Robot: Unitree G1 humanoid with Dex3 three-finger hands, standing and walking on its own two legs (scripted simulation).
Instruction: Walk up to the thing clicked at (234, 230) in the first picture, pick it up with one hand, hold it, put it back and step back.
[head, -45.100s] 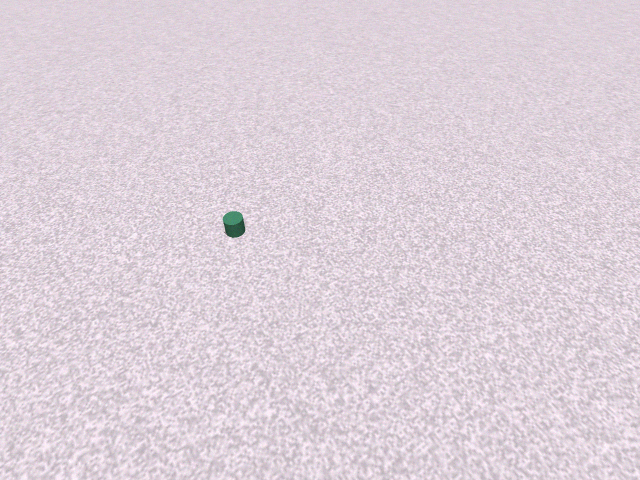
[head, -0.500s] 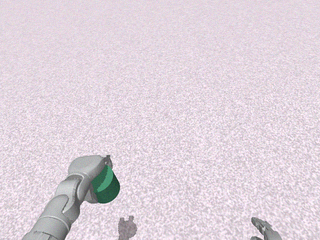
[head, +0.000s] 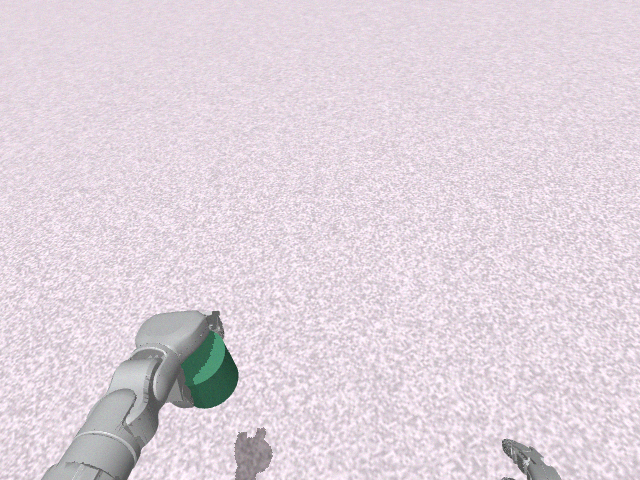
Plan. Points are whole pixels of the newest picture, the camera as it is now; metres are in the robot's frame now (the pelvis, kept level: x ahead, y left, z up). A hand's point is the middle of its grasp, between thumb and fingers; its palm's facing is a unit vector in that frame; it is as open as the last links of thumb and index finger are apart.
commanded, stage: hold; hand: left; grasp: from above
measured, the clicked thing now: (203, 368) +0.31 +0.21 -0.07
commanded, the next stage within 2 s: crouch in 0.04 s
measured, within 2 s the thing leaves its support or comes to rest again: neither
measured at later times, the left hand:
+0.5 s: hand (196, 385) +0.29 +0.22 -0.09, palm faces -0.48 -0.04 -0.88, open 11.1 cm
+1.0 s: hand (231, 395) +0.37 +0.24 -0.33, palm faces -0.41 +0.03 -0.91, open 11.1 cm
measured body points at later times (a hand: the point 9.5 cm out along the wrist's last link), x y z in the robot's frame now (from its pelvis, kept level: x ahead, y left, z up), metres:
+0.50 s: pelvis +0.00 +0.00 -0.01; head +0.05 -0.01 +0.43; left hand +0.31 +0.22 -0.04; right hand +0.14 -0.26 -0.13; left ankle +0.01 +0.14 -0.74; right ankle +0.01 -0.15 -0.74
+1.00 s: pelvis -0.06 +0.01 -0.21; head +0.11 +0.03 +0.20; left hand +0.39 +0.23 -0.28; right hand -0.02 -0.27 -0.34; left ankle +0.01 +0.14 -0.74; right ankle +0.01 -0.15 -0.74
